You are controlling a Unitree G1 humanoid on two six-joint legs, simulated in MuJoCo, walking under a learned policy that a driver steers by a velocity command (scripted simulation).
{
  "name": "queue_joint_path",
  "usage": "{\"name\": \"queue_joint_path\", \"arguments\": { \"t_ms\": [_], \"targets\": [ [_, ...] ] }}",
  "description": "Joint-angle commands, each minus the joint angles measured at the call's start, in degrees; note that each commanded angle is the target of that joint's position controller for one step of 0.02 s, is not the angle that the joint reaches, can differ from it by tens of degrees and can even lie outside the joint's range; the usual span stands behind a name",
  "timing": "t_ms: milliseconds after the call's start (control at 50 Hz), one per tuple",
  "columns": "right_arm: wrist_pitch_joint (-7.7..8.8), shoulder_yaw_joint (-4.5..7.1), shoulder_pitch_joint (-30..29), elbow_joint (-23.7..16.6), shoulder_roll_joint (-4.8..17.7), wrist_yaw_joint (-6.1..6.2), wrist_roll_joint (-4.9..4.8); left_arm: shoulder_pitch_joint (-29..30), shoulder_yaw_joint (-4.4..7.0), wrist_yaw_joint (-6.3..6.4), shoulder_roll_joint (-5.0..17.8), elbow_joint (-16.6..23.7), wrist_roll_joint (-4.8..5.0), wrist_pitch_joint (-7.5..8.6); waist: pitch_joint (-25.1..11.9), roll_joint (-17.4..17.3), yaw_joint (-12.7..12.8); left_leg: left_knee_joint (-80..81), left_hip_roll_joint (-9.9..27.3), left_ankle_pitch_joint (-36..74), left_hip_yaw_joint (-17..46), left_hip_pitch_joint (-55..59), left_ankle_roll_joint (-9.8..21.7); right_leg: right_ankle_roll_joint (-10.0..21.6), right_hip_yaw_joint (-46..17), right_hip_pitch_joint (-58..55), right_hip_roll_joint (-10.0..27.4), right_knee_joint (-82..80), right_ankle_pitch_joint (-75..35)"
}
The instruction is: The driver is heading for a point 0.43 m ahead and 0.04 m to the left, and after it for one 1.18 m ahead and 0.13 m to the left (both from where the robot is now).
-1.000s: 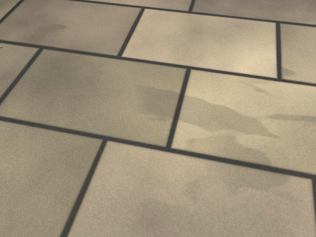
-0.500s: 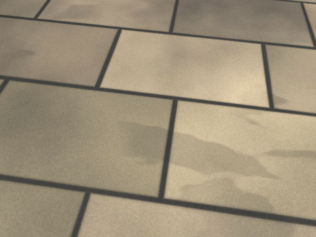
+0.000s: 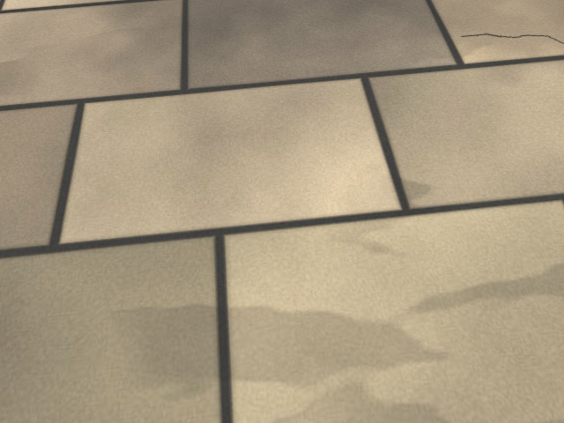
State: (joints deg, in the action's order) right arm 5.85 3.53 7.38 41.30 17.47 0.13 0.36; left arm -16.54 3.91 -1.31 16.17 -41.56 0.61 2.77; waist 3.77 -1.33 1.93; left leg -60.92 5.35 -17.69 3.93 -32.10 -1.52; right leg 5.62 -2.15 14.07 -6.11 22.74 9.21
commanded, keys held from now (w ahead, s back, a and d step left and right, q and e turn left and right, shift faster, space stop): w+e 0.14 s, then w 0.16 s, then q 0.70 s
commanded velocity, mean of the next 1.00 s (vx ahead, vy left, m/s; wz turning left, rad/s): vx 0.26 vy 0.00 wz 0.07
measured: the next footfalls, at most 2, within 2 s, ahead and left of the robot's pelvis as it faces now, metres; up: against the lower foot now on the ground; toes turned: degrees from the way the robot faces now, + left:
left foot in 0.28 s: +0.35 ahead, +0.14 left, +0.00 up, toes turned -11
right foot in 0.72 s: +0.44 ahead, -0.08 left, +0.00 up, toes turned +5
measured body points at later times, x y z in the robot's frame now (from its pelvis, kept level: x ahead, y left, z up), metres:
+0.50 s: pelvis +0.26 +0.06 +0.00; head +0.30 +0.07 +0.45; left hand +0.45 +0.30 -0.11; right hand +0.31 -0.22 -0.11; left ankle +0.31 +0.15 -0.74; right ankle +0.27 -0.09 -0.68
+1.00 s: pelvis +0.35 +0.03 +0.00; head +0.39 +0.03 +0.45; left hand +0.46 +0.32 -0.10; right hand +0.52 -0.24 -0.11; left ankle +0.33 +0.17 -0.69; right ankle +0.40 -0.09 -0.74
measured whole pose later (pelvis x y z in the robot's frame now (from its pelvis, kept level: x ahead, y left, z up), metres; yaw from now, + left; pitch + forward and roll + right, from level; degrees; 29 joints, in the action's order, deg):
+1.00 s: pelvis +0.35 +0.03 +0.00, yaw +10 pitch +1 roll +0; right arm -3.6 4.7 10.6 41.0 19.1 1.1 -1.1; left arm -7.4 3.3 1.9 15.1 -40.6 -1.0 -0.3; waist 3.7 -1.5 0.3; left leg -53.6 1.8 -22.9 1.6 -27.8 -5.9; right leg 0.5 4.0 15.4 1.9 23.7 9.6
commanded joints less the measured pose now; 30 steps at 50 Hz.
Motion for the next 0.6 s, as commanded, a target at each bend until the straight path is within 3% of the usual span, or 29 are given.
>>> {"name": "queue_joint_path", "arguments": {
  "t_ms": [20,80,160,220,260,280,300,320,340,380,400,440,480,520,600],
  "targets": [
    [-0.42,1.02,-0.2,-3.4,4.0,0.21,0.55,1.4,2.56,1.36,9.9,4.4,0.22,1.19,-4.3,2.7,-1.6,9.0,-0.1,7.5,-0.6,-3.0,-2.3,10.8,-14.3,-2.5,14.0,-10.4,-14.9],
    [-0.17,0.21,-6.3,-4.7,2.4,-0.27,0.17,-0.5,2.67,2.05,10.1,3.7,0.57,0.61,-3.3,5.2,0.8,22.3,-2.7,18.8,-0.9,0.6,-3.0,7.9,-12.0,-0.1,11.1,-9.8,-8.2],
    [0.73,0.39,-10.6,-6.0,3.7,-1.33,-0.85,-3.7,2.69,2.30,9.9,2.2,0.93,0.01,-3.0,6.4,2.5,30.4,-4.5,22.5,0.1,3.9,-2.2,6.6,-15.7,-2.5,12.9,-6.9,-2.6],
    [1.53,0.99,-8.7,-5.5,5.4,-1.99,-0.73,-4.5,2.49,2.49,9.0,1.3,0.53,-0.21,-3.1,8.1,1.5,32.5,-4.0,18.1,0.4,5.6,0.3,5.4,-19.1,-7.6,15.7,-2.7,-4.1],
    [1.97,1.97,-2.1,-3.7,6.7,-1.65,-0.32,-3.7,2.12,2.30,7.9,1.3,0.29,-0.46,-5.2,8.7,-2.2,35.7,-5.2,15.3,-2.0,14.5,3.1,3.7,-18.4,-8.2,13.7,3.8,-12.6],
    [2.25,2.71,4.6,-2.7,8.7,-1.34,0.44,-3.6,1.13,2.05,5.5,1.8,-0.20,-0.38,-11.5,6.4,-5.4,34.4,-0.5,15.1,2.0,25.9,6.1,1.9,-15.5,-5.2,10.6,14.8,-12.8],
    [2.07,3.93,12.0,-1.6,13.7,-1.21,1.27,-9.7,0.11,2.15,2.6,2.5,0.26,0.08,-20.3,-5.5,-5.2,34.9,10.9,9.3,21.3,46.1,14.1,-2.3,-8.9,11.0,3.3,34.1,0.2],
    [1.42,4.05,15.5,1.1,13.0,-2.00,0.06,-12.2,-0.16,2.37,3.3,2.3,1.10,0.52,-21.1,-17.4,-4.9,43.3,17.1,-0.3,41.2,50.6,19.2,-4.6,-7.4,23.7,0.1,46.6,24.1],
    [1.28,2.61,12.3,0.4,8.6,-2.14,-0.98,-7.8,0.87,2.41,8.1,2.4,1.29,0.69,-13.4,-9.8,-5.5,44.4,15.8,-1.0,38.4,45.0,17.7,-4.8,-9.8,28.2,2.8,51.5,22.5],
    [0.34,1.08,5.1,-1.0,5.3,-2.19,-0.24,0.9,1.08,2.47,8.6,4.3,-0.69,0.72,-5.3,-1.5,-3.8,43.3,11.2,23.1,22.5,31.0,15.8,-5.8,-4.6,25.6,6.9,49.2,16.7],
    [0.24,0.58,3.8,-1.0,4.2,-2.12,-0.18,1.7,1.28,2.48,8.1,4.7,-1.60,0.72,-5.2,-1.4,-2.4,42.9,9.3,34.1,18.2,27.4,15.2,-6.1,-4.1,22.7,8.7,45.2,15.1],
    [0.02,0.07,3.4,-0.1,3.4,-1.88,-0.10,0.5,0.55,2.34,4.8,4.6,-1.75,0.57,-6.7,-3.8,-0.8,42.7,5.5,47.3,12.1,24.4,14.4,-7.5,-2.7,17.3,9.0,36.7,13.7],
    [-0.63,1.15,4.2,1.0,6.8,-1.12,-0.22,1.6,-0.17,2.65,2.9,4.9,-1.46,0.34,-8.6,-5.2,-0.8,42.3,4.8,53.4,9.7,23.6,15.2,-9.0,-1.0,14.3,7.5,28.4,11.8],
    [-1.90,2.29,4.8,1.3,10.0,-0.34,-0.88,3.4,-0.22,2.97,3.4,5.0,-1.14,-0.18,-10.4,-5.0,-1.3,42.1,4.5,50.9,9.3,22.5,14.9,-9.5,-0.7,11.0,5.9,23.0,6.5],
    [-4.00,2.53,6.2,1.8,9.7,0.68,-2.02,9.0,0.15,3.10,4.2,6.2,-0.69,-1.45,-9.3,-5.2,-2.8,41.5,3.6,37.1,11.8,20.8,13.1,-9.7,-2.1,8.7,4.2,16.0,1.2]
  ]
}}
Velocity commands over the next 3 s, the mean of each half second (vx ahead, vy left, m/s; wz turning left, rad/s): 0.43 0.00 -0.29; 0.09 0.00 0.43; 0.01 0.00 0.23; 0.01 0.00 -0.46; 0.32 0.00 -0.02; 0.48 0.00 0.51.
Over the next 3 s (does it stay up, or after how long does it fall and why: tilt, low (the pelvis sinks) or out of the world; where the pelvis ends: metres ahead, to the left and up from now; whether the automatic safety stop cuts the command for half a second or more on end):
stays up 0.73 0.05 -0.02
